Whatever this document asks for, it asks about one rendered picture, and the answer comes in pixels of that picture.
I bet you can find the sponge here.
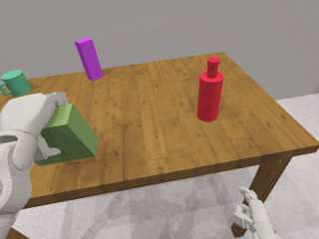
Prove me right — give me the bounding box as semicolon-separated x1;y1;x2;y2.
34;104;99;166

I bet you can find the left robot forearm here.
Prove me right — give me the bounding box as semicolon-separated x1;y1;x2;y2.
0;130;39;239

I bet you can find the robot right hand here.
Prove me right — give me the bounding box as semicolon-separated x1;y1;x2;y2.
233;186;271;232

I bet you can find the robot left hand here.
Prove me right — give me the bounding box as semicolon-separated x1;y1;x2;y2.
0;92;69;161

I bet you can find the right robot forearm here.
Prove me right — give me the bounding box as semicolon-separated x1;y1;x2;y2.
252;222;282;239

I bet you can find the table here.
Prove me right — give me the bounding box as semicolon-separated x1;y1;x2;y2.
0;52;319;239

